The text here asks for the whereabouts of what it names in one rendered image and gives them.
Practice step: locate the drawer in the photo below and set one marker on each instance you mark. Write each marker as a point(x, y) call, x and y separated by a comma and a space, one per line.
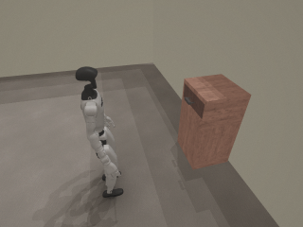
point(198, 106)

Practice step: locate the right robot hand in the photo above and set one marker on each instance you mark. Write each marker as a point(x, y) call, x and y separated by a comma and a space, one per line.
point(111, 168)

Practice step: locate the left robot hand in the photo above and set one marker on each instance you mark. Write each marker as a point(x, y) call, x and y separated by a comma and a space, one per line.
point(108, 119)

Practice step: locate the cabinet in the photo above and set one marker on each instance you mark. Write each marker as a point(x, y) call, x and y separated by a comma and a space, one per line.
point(208, 141)

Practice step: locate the left robot foot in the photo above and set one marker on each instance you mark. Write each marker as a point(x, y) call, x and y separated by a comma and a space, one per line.
point(104, 177)

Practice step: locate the right robot foot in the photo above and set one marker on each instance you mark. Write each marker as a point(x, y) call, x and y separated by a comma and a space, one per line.
point(115, 192)

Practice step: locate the robot right forearm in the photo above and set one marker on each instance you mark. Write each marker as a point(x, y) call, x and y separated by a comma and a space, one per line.
point(99, 149)

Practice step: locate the handle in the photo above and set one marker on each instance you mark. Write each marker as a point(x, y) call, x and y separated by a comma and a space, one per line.
point(187, 99)

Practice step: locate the robot foot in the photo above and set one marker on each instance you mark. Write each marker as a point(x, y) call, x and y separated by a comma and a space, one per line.
point(104, 177)
point(115, 192)

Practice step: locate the robot right upper arm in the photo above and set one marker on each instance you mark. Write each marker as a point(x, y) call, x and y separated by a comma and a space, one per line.
point(91, 113)

